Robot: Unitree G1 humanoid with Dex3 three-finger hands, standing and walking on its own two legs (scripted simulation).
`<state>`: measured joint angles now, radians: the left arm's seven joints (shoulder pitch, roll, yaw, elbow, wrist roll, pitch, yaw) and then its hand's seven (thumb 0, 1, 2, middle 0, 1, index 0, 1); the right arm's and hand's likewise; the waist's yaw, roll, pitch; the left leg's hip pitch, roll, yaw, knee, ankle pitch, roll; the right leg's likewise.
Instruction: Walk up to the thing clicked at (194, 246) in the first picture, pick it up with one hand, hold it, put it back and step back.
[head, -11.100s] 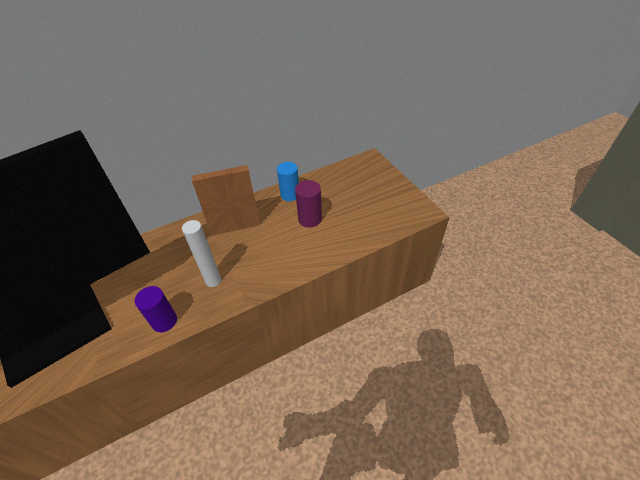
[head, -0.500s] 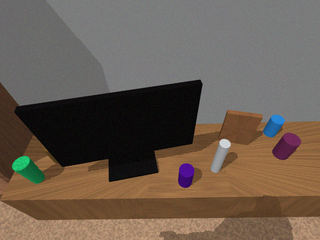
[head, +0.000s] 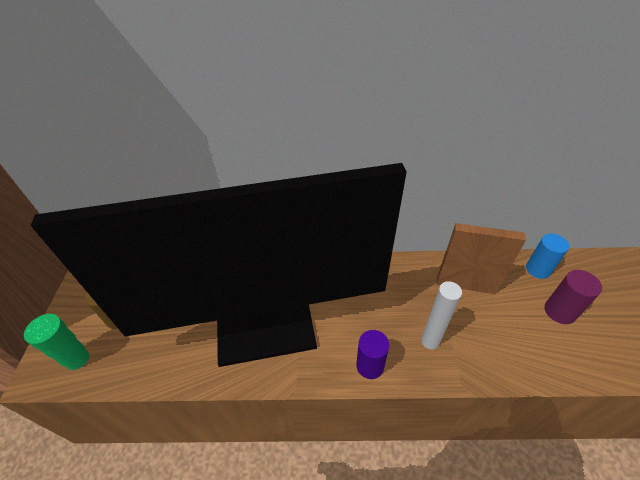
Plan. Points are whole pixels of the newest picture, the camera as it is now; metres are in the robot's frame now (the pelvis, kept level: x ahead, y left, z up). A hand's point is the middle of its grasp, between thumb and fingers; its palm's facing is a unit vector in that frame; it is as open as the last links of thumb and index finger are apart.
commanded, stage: go down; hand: right
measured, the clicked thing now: (439, 318) +0.50 -0.24 -0.32
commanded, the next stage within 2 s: none
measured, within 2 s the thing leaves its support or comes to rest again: neither
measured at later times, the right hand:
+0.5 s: hand out of the picture +0.12 -0.26 -0.15, palm faces +0.01 +0.95 -0.32, open 15.5 cm
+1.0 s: hand out of the picture +0.15 -0.27 -0.15, palm faces +0.04 +0.94 -0.33, open 17.5 cm
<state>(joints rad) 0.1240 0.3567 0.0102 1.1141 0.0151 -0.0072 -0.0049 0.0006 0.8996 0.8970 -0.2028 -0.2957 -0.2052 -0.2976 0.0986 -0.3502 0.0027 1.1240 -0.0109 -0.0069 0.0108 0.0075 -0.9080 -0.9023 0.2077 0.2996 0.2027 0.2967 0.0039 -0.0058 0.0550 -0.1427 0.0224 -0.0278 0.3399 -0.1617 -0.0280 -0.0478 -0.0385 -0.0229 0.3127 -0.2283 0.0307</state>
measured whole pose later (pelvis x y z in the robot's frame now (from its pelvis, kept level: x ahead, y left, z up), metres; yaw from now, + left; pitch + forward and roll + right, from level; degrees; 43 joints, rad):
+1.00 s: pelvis +0.01 -0.02 -0.05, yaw -3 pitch +10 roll +3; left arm 0.24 0.24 -0.01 0.61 -0.02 -0.16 0.10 0.01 0.89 0.90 -0.19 -0.29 -0.19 -0.29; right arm 0.28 -0.35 -0.12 0.31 -0.05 0.42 0.08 0.00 0.53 -0.01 0.07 0.04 0.06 0.04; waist 0.03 -0.04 -0.10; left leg -0.58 0.03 0.04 0.82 -0.41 -0.05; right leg -0.56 -0.04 0.06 0.91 -0.52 0.01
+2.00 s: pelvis -0.04 -0.01 -0.09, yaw -2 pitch +17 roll +3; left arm 0.34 0.30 -0.01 0.68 0.01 -0.18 0.11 0.01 0.90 0.89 -0.20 -0.29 -0.20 -0.29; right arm -0.44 -0.70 -0.53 1.01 0.05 -0.08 0.44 -0.01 0.58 -0.03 0.06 0.05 0.05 0.05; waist 0.08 0.00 -0.07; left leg -0.92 0.03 0.02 1.03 -0.41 -0.04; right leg -0.89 -0.03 0.06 1.12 -0.53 0.02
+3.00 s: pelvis -0.04 -0.02 -0.11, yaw +0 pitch +24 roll +5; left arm 0.33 0.33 -0.10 0.64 0.04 -0.10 0.02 0.00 0.90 0.90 -0.19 -0.30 -0.20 -0.30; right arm -0.80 -0.97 -0.68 1.32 0.04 -0.29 0.57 -0.01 0.49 -0.04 0.07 0.04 0.06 0.03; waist 0.15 0.02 -0.08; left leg -1.10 0.00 0.04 1.09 -0.41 -0.05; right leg -1.11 -0.05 0.08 1.24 -0.56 0.01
